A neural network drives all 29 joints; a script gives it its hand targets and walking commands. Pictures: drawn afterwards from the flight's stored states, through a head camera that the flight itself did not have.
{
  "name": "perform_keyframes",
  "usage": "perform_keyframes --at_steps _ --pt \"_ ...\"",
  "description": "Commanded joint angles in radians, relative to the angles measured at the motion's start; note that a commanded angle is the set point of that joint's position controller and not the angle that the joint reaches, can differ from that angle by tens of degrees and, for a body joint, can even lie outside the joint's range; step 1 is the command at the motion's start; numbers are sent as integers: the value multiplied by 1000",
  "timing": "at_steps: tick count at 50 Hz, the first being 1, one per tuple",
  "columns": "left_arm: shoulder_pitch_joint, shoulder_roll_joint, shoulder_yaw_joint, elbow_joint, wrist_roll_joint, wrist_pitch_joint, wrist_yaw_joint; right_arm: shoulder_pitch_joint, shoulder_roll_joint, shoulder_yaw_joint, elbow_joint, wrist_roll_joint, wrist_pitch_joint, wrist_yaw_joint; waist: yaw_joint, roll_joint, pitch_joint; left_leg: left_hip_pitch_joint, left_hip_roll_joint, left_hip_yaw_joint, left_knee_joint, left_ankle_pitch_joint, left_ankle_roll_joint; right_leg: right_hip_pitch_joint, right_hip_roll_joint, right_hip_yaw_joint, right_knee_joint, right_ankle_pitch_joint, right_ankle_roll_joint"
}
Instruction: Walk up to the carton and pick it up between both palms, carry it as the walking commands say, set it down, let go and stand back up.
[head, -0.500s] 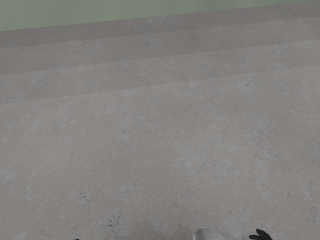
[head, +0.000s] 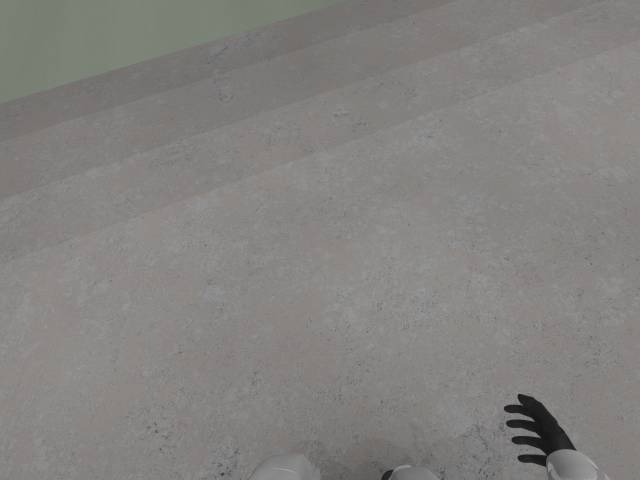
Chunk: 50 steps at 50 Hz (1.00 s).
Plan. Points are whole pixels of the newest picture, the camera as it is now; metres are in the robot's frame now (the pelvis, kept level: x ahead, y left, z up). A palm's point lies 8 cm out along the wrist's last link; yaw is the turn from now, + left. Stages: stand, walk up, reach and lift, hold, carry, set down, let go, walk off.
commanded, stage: walk up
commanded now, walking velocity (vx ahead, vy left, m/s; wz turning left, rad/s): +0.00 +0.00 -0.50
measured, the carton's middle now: out of the picture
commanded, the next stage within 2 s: none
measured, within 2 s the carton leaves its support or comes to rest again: neither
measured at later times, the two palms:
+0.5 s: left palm out of the picture +0.04 +0.40 -0.12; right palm out of the picture +0.07 -0.14 -0.06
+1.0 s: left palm (17, 459) +0.12 +0.50 -0.14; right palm out of the picture -0.07 +0.02 -0.09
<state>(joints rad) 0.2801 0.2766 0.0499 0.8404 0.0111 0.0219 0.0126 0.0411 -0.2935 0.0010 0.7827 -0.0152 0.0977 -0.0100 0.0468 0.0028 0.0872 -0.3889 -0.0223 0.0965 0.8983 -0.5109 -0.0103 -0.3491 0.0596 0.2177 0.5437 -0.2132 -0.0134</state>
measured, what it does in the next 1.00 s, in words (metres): steps to the left, turning right: left foot, then right foot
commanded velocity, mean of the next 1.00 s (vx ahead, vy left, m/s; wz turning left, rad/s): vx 0.00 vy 0.00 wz -0.50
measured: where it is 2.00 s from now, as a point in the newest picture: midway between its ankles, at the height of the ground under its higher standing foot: outside the picture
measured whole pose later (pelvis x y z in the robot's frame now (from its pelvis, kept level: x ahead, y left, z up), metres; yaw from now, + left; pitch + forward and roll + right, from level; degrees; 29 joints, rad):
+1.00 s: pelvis -0.05 +0.29 +0.00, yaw -28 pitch -1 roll -5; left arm 0.25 0.30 0.05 0.77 0.02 0.07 -0.01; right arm 0.24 -0.21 0.00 0.72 0.01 0.07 0.00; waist 0.06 -0.02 0.11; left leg -0.28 0.10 0.26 0.58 -0.31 0.06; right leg -0.53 0.03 0.08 1.19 -0.43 0.08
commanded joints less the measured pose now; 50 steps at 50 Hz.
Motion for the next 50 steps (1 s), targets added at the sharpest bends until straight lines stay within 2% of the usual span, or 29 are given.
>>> perform_keyframes --at_steps 1,6,7,8,9,14,15,17,18,19,21,22,23,24,25,26,27,28,30,31,32,33,34,35,36,37,43,46,50 --pt "72 226 50 -67 13 -4 9 -15 -85 -56 -98 27 -37 3 -5 -253 -161 -6 -17 -121 -104 74 -48 214 -189 378 -230 285 -102" --pt "-17 219 41 -110 16 5 10 111 -93 -65 -70 32 -55 -8 -74 -287 -142 400 9 -99 -388 228 -16 -189 -104 366 -210 -83 -38" --pt "-19 190 32 -110 11 8 7 108 -116 -67 -68 26 -61 -17 -93 -196 -116 473 67 -156 -487 267 -9 -293 -42 313 -116 -264 -7" --pt "5 123 37 -133 9 3 7 150 -209 -82 -77 -3 -68 -21 -100 112 -114 491 324 -384 -629 80 7 -424 78 105 126 -403 29" --pt "38 96 30 -121 4 1 12 157 -253 -85 -76 -24 -64 -26 -86 199 -126 396 526 -473 -726 -16 -5 -403 54 -23 368 -329 88" --pt "100 122 36 -59 20 37 -21 79 -108 -57 -114 0 -70 -35 -10 72 -36 231 367 -180 -708 164 -96 -283 -47 -89 606 -136 101" --pt "128 108 29 -47 17 36 -23 101 -99 -60 -115 12 -67 -36 -1 83 -44 305 315 -113 -664 407 -182 -295 -37 -104 602 -114 101" --pt "210 130 31 -23 9 31 -20 94 -112 -69 -130 33 -67 -25 35 161 -157 424 272 44 -577 857 -237 -211 -17 -156 573 -130 105" --pt "271 140 37 -13 9 27 -15 57 -141 -77 -153 45 -62 -21 73 288 -179 453 203 129 -602 1121 -366 -142 52 -243 519 -170 96" --pt "326 150 36 -2 0 25 -12 38 -133 -82 -148 54 -50 -17 97 375 -188 465 186 198 -574 1328 -408 -85 57 -276 470 -200 107" --pt "436 195 54 19 -4 23 -5 -55 -196 -111 -183 64 -23 -9 158 390 -224 413 124 306 -584 1460 -545 92 103 -398 231 -289 93" --pt "482 218 65 24 -10 20 5 -105 -220 -120 -177 67 -8 -7 190 393 -179 351 112 307 -520 1469 -545 149 80 -370 106 -312 51" --pt "567 212 75 28 -23 8 11 -171 -242 -135 -195 66 5 -3 258 379 -174 283 126 269 -328 1550 -500 199 19 -332 -47 -314 -20" --pt "529 229 80 20 -35 4 19 -153 -243 -126 -184 71 17 6 254 151 -181 268 161 162 -92 1327 -364 208 -23 -259 -152 -221 -86" --pt "334 209 69 -23 -34 -4 27 -57 -164 -109 -175 70 35 15 158 -254 -124 143 195 -5 238 390 -151 67 -216 98 -196 -61 -151" --pt "35 187 53 -74 -7 6 24 48 -56 -52 -154 38 29 29 -34 -343 -61 171 170 -124 223 -107 -51 -173 -316 314 -212 56 -140" --pt "-56 240 67 -127 -3 9 28 -14 -76 -53 -177 31 21 34 -53 -368 32 184 168 -276 351 -178 -20 -380 -401 432 -223 -43 -165" --pt "-182 234 56 -181 -2 1 29 77 -46 -33 -155 22 5 32 -144 -294 1 192 163 -289 248 -131 15 -366 -348 349 -215 -73 -106" --pt "-63 180 23 -161 10 -10 20 96 -47 -45 -108 -7 -18 25 -116 -72 -34 39 34 -65 118 7 -39 -120 -210 178 -230 50 -88" --pt "-43 267 45 -146 34 3 8 70 -53 -31 -139 28 -18 28 -112 -256 -24 214 21 -70 -66 14 -52 -230 -202 309 -242 -38 -100" --pt "19 229 34 -108 25 3 2 38 -65 -24 -148 35 -32 6 -100 -282 13 329 56 -128 -298 65 -52 -232 -125 345 -164 145 -77" --pt "82 171 12 -70 29 0 -2 28 -124 -52 -130 26 -46 -7 -91 -133 -31 480 96 -138 -505 97 -67 -321 -29 211 7 62 -39" --pt "139 102 15 -97 20 -2 3 102 -225 -78 -126 9 -55 4 -80 229 -171 558 372 -404 -629 172 -34 -378 66 16 286 -208 15" --pt "92 114 20 -136 16 -9 9 158 -285 -89 -104 -12 -58 7 -86 288 -193 520 531 -431 -569 500 43 -393 -13 -71 432 -424 61" --pt "16 140 22 -156 22 -6 9 134 -251 -77 -100 -11 -54 9 -91 166 -167 409 533 -301 -526 687 39 -358 -106 -91 503 -409 84" --pt "-13 120 30 -153 24 0 6 126 -195 -69 -104 -13 -53 5 -94 54 -103 347 496 -260 -544 717 14 -379 -77 -98 594 -353 82" --pt "118 70 20 -100 9 34 -23 154 -67 -57 -149 23 -59 -9 -33 166 -174 466 332 22 -445 1059 -129 -350 -53 -186 745 -165 76" --pt "67 77 25 -100 15 48 -19 141 -69 -61 -167 11 -50 -8 -19 160 -116 412 347 18 -485 852 -43 -361 -78 -198 772 -150 93" --pt "71 71 35 -101 29 59 -33 144 -77 -71 -176 6 -43 -12 -29 109 -114 342 398 -6 -574 453 -48 -320 -86 -222 721 -119 78"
